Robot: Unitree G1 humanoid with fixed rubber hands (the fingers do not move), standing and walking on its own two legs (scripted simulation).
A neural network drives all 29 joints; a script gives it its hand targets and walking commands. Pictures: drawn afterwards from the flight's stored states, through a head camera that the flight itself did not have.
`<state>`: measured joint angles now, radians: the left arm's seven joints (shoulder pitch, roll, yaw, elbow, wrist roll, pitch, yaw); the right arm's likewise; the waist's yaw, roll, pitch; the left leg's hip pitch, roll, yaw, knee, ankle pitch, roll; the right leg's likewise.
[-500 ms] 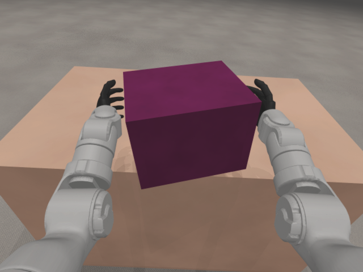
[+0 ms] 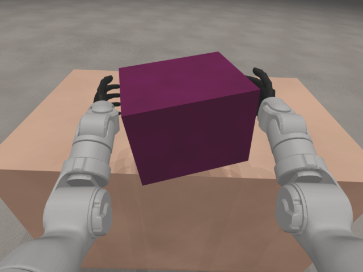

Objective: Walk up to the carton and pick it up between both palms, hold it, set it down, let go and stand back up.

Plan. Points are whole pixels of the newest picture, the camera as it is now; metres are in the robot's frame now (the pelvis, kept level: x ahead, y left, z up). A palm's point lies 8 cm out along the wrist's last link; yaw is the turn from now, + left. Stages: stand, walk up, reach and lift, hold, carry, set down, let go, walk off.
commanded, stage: reach and lift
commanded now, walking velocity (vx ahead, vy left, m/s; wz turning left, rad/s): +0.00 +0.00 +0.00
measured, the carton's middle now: (183, 114) +0.44 +0.03 +0.18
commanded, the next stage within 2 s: hold in 0.06 s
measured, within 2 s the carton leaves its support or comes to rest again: neither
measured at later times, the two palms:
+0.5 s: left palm (101, 104) +0.39 +0.21 +0.23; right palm (265, 98) +0.40 -0.14 +0.25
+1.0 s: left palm (95, 100) +0.38 +0.21 +0.24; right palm (267, 90) +0.39 -0.14 +0.27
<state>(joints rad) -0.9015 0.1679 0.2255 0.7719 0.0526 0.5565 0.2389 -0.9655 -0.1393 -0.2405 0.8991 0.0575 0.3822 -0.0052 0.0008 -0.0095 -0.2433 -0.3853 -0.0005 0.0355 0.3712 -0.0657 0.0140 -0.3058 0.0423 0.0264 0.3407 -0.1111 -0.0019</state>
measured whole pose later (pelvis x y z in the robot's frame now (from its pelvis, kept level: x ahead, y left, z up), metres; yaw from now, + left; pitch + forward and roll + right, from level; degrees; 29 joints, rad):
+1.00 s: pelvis +0.00 +0.00 +0.00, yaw +0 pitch +4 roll -2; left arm -0.93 0.19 0.23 0.75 0.04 0.67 0.22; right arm -1.04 -0.16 -0.21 0.90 0.09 0.52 -0.04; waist 0.00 0.00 -0.30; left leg -0.39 0.00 0.04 0.37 -0.06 0.01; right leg -0.31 0.04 0.03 0.34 -0.11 0.00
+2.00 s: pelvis +0.00 +0.00 +0.00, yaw +0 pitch +4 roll -2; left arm -0.94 0.20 0.23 0.75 0.04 0.69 0.20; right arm -1.08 -0.17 -0.20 0.90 0.10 0.57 -0.05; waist 0.00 0.00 -0.30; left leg -0.39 0.00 0.04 0.37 -0.06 0.01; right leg -0.31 0.04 0.03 0.34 -0.11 0.00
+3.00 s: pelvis +0.00 +0.00 +0.00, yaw +0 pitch +4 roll -2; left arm -0.94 0.20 0.23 0.75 0.04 0.70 0.19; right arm -1.08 -0.17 -0.20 0.90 0.10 0.58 -0.06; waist 0.00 0.00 -0.31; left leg -0.39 0.00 0.03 0.37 -0.06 0.01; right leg -0.31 0.04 0.03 0.34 -0.11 0.00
